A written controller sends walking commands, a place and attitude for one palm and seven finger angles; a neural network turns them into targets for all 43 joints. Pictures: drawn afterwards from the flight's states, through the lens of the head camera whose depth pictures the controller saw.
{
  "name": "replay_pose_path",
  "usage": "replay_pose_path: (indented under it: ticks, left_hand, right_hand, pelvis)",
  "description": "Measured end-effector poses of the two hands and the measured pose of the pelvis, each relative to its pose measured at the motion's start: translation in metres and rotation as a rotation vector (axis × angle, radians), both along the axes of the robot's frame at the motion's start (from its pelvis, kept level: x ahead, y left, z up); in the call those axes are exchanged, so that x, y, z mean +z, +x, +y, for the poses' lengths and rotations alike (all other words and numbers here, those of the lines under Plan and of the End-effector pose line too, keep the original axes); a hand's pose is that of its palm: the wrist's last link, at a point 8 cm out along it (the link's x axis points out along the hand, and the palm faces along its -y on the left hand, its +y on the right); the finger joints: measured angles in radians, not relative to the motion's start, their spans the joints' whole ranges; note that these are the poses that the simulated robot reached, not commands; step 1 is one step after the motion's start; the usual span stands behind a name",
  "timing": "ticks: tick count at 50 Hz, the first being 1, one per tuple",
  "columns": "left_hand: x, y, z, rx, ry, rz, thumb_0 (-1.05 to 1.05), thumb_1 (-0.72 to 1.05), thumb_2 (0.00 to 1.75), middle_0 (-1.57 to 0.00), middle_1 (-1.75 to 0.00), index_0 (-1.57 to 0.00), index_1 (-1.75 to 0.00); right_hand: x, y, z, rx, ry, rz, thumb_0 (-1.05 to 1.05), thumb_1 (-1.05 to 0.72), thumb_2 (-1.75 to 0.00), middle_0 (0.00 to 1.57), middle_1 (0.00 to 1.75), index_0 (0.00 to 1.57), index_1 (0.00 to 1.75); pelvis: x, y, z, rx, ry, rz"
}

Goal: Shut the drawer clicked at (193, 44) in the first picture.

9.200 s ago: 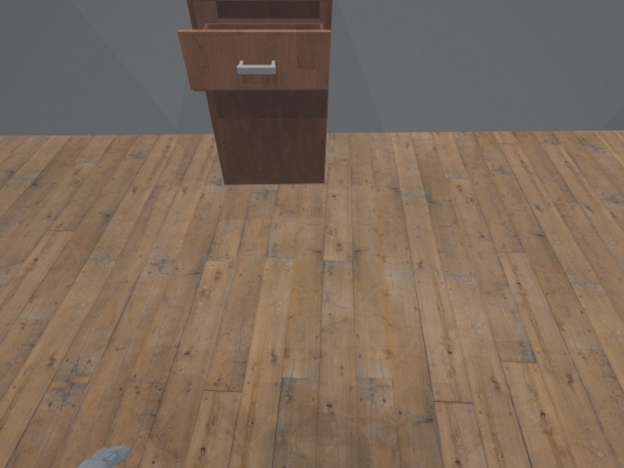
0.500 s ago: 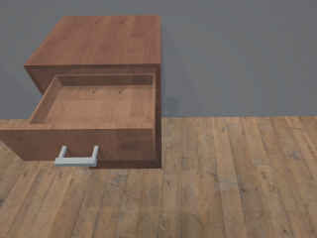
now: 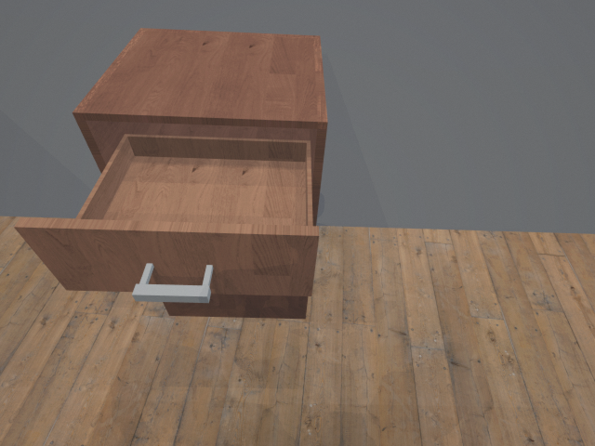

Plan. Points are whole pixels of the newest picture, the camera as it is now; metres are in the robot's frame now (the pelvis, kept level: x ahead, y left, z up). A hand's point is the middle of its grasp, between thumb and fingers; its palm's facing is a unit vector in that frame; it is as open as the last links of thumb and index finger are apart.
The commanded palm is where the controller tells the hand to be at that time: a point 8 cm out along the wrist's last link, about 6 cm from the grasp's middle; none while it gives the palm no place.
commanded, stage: shuffle to correct the standing spot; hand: left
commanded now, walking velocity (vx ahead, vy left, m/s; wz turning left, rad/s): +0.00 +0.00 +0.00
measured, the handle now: (175, 282) +0.37 +0.22 -0.04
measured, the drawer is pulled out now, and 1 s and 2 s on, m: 0.28 0.28 0.28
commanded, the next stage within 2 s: come to a stop and stand still in 0.22 s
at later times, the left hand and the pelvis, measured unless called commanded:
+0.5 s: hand out of the picture +0.02 +0.16 -0.19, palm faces +0.06 -0.99 -0.16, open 7.3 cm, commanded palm none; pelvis +0.07 +0.01 -0.01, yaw +1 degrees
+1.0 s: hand out of the picture +0.14 +0.15 -0.17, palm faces +0.02 -0.97 -0.25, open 7.3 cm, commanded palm none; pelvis +0.07 -0.04 -0.01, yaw +1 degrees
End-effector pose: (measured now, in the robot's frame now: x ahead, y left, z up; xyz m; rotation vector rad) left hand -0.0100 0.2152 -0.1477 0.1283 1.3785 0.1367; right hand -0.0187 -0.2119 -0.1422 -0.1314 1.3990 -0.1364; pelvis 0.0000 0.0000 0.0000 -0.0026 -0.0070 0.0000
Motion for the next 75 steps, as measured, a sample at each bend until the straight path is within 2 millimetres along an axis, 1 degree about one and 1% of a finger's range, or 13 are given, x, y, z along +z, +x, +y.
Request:
replay_pose_path:
  ticks: [8,14,18,23,28,33,37,42,46,51,55,68,75]
  left_hand:
    - [-0.003,-0.012,0.002,0.011,-0.016,0.068,0.00,0.91,0.90,-0.20,-0.30,-0.20,-0.30]
    - [-0.005,-0.007,0.001,0.022,-0.014,0.101,0.00,0.91,0.90,-0.20,-0.30,-0.20,-0.30]
    - [-0.005,0.004,-0.002,0.042,-0.008,0.101,0.00,0.91,0.90,-0.20,-0.30,-0.20,-0.30]
    - [-0.010,0.016,-0.004,0.056,-0.011,0.119,0.00,0.91,0.90,-0.20,-0.30,-0.20,-0.30]
    - [-0.004,0.048,-0.001,0.052,-0.009,0.096,0.00,0.91,0.90,-0.20,-0.30,-0.20,-0.30]
    - [0.006,0.092,0.014,0.034,0.046,-0.006,0.01,0.93,0.90,-0.20,-0.30,-0.20,-0.30]
    - [0.010,0.118,0.020,0.022,0.093,-0.077,0.01,0.93,0.90,-0.20,-0.30,-0.20,-0.30]
    - [0.006,0.130,0.013,-0.002,0.133,-0.149,0.00,0.92,0.90,-0.20,-0.30,-0.20,-0.30]
    - [0.006,0.132,0.000,-0.040,0.108,-0.155,0.00,0.92,0.90,-0.20,-0.30,-0.20,-0.30]
    - [0.015,0.137,-0.018,-0.036,0.077,-0.180,0.00,0.91,0.90,-0.20,-0.30,-0.20,-0.30]
    - [0.021,0.134,-0.030,-0.038,0.070,-0.183,0.00,0.91,0.90,-0.20,-0.30,-0.20,-0.30]
    - [0.020,0.098,-0.043,-0.001,0.073,-0.066,0.00,0.91,0.90,-0.20,-0.30,-0.20,-0.30]
    - [0.015,0.084,-0.050,0.019,0.059,-0.027,0.00,0.92,0.90,-0.20,-0.30,-0.20,-0.30]
  right_hand:
    - [-0.001,0.005,0.008,-0.004,0.001,0.029,0.01,-0.91,-0.90,0.20,0.30,0.20,0.30]
    - [-0.006,0.020,0.004,-0.011,0.004,0.044,0.01,-0.91,-0.90,0.20,0.30,0.20,0.30]
    - [-0.010,0.039,0.000,-0.003,0.003,0.039,0.01,-0.91,-0.90,0.20,0.30,0.20,0.30]
    - [-0.009,0.077,-0.003,0.014,-0.030,0.007,0.01,-0.91,-0.90,0.20,0.30,0.20,0.30]
    - [0.005,0.104,-0.007,0.011,-0.066,-0.053,0.01,-0.92,-0.90,0.20,0.30,0.20,0.30]
    - [0.005,0.109,-0.010,0.031,-0.050,-0.041,0.01,-0.92,-0.90,0.20,0.30,0.20,0.30]
    - [-0.002,0.110,-0.020,0.033,-0.032,-0.036,0.01,-0.92,-0.90,0.20,0.30,0.20,0.30]
    - [-0.017,0.121,-0.043,0.005,-0.012,-0.089,0.01,-0.92,-0.90,0.20,0.30,0.21,0.30]
    - [-0.015,0.131,-0.052,-0.007,-0.015,-0.161,0.01,-0.92,-0.90,0.20,0.30,0.20,0.30]
    - [-0.009,0.129,-0.056,0.017,-0.003,-0.181,0.01,-0.91,-0.90,0.20,0.30,0.20,0.30]
    - [-0.009,0.121,-0.058,0.028,0.014,-0.155,0.01,-0.91,-0.90,0.20,0.30,0.20,0.30]
    - [-0.011,0.070,-0.069,0.015,0.031,0.018,0.01,-0.91,-0.90,0.20,0.30,0.20,0.30]
    - [-0.010,0.057,-0.068,0.010,0.031,0.062,0.01,-0.91,-0.90,0.20,0.30,0.20,0.30]
  pelvis:
    - [-0.001,0.011,0.007,-0.002,0.005,0.004]
    - [-0.005,0.030,0.006,-0.002,0.014,0.016]
    - [-0.008,0.047,0.003,0.001,0.007,0.024]
    - [-0.010,0.067,0.003,0.002,-0.003,0.026]
    - [0.000,0.074,0.007,0.015,-0.007,0.011]
    - [0.004,0.069,0.002,0.024,-0.014,0.000]
    - [0.000,0.067,-0.010,0.018,0.005,-0.011]
    - [-0.015,0.071,-0.027,0.019,0.011,-0.003]
    - [-0.016,0.069,-0.031,0.023,0.002,-0.025]
    - [-0.008,0.069,-0.037,0.015,0.010,-0.031]
    - [-0.003,0.067,-0.044,0.015,0.016,-0.025]
    - [0.002,0.068,-0.060,0.024,0.018,-0.015]
    - [0.002,0.070,-0.063,0.029,0.015,-0.020]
